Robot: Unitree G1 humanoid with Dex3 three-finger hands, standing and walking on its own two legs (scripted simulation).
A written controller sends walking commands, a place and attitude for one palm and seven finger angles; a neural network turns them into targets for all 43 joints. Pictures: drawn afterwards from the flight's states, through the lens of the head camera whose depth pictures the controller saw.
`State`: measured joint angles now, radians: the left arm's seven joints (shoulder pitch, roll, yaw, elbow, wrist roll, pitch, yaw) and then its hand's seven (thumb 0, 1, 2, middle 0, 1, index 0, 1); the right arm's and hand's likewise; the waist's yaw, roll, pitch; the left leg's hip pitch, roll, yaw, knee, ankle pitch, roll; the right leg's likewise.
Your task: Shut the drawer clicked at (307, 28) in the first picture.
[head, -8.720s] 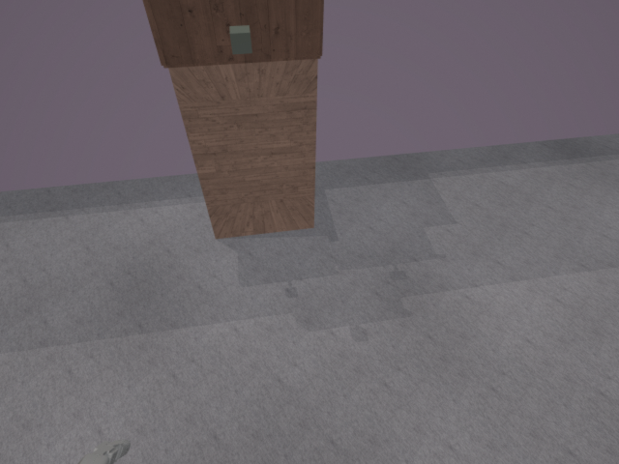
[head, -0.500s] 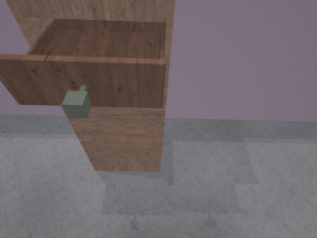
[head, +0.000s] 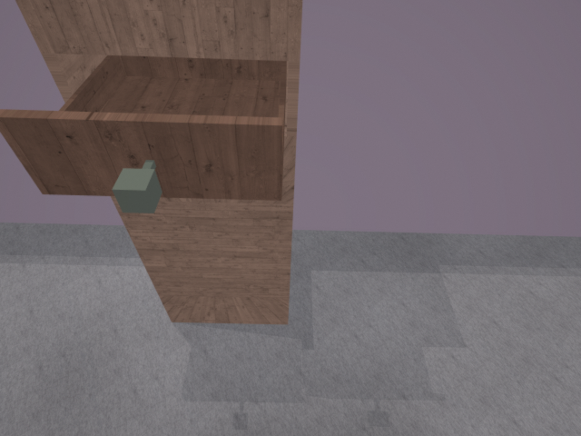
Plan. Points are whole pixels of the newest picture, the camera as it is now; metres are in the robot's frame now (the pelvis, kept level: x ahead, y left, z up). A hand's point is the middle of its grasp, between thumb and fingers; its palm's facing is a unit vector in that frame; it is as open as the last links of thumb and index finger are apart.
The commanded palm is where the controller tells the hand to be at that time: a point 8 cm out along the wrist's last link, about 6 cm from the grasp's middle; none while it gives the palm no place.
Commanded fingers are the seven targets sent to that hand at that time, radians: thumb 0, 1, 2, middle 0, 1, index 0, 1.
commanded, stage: come to a stop and stand still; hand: left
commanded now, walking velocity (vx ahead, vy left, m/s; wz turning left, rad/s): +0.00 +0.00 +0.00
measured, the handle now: (143, 181) +0.41 +0.24 +0.14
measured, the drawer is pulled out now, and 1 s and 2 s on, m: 0.19 0.19 0.19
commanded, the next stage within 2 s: look again from close up in 0.08 s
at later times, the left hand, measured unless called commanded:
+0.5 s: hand out of the picture +0.03 +0.21 -0.18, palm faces +0.02 -0.98 -0.21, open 7.4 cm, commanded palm none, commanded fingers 0.00 0.90 0.90 -0.20 -0.30 -0.20 -0.30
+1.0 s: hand (130, 383) +0.19 +0.23 -0.03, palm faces +0.24 -0.95 -0.20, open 7.0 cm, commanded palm +0.13 +0.26 -0.03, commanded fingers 0.00 0.90 0.90 -0.40 -0.52 -0.40 -0.52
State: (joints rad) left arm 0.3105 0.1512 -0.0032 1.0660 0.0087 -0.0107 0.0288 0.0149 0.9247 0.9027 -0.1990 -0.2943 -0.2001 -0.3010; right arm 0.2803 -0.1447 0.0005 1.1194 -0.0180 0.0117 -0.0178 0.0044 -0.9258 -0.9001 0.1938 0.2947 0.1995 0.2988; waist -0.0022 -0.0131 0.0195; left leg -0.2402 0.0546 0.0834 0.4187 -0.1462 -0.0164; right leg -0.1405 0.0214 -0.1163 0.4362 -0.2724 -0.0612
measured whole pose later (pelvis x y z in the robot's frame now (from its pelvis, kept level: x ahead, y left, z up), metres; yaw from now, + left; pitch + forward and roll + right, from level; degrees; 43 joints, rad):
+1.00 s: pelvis +0.02 +0.05 -0.01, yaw +1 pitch +1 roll +1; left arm 0.50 0.19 0.00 0.03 -0.13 0.00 0.16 0.04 0.96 0.90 -0.25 -0.35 -0.25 -0.35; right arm 0.33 -0.22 0.00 0.82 0.03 -0.28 -0.06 0.02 -0.92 -0.90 0.20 0.30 0.20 0.30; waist -0.02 0.02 -0.04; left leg -0.30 -0.05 0.07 0.55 -0.27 0.05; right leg -0.24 -0.06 -0.06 0.60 -0.38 0.00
